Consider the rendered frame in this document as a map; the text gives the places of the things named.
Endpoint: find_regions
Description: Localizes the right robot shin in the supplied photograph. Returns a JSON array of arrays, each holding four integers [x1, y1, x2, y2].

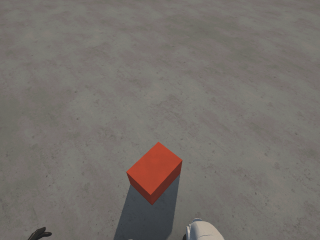
[[192, 218, 202, 223]]

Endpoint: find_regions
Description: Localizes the left robot hand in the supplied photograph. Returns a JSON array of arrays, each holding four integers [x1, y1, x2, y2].
[[28, 227, 52, 240]]

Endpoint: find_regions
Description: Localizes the carton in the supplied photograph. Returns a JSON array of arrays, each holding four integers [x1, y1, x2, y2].
[[126, 142, 183, 205]]

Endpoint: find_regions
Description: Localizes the robot right thigh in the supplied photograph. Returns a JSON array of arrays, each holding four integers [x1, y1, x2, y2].
[[186, 221, 225, 240]]

